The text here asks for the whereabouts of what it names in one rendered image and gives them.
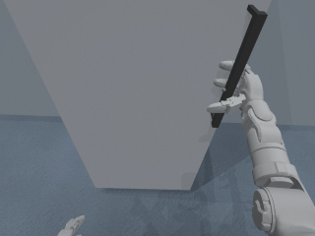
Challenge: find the right robot forearm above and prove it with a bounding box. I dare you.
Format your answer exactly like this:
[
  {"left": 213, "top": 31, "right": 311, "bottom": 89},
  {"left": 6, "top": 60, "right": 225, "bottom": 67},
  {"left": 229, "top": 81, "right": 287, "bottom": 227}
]
[{"left": 240, "top": 99, "right": 315, "bottom": 211}]

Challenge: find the robot right hand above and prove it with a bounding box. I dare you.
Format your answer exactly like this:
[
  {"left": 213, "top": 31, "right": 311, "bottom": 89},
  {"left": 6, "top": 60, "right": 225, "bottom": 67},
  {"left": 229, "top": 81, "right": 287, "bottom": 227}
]
[{"left": 207, "top": 60, "right": 264, "bottom": 115}]

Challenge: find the handle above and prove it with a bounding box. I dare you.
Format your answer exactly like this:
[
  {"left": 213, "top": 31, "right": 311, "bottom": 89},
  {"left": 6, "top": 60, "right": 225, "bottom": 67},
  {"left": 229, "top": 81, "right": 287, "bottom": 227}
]
[{"left": 211, "top": 4, "right": 268, "bottom": 128}]

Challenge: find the fridge door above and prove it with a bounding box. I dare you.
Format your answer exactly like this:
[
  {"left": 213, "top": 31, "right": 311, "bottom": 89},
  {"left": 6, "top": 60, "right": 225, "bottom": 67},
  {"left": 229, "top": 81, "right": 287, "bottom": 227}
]
[{"left": 3, "top": 0, "right": 272, "bottom": 191}]

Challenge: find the robot right upper arm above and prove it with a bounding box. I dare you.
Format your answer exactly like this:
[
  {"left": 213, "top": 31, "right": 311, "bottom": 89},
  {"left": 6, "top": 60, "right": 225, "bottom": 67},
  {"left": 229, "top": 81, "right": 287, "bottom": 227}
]
[{"left": 252, "top": 187, "right": 315, "bottom": 236}]

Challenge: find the robot left hand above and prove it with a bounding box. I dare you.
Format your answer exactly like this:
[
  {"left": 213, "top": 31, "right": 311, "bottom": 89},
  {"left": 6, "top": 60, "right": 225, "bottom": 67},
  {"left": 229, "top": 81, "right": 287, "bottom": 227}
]
[{"left": 57, "top": 215, "right": 86, "bottom": 236}]

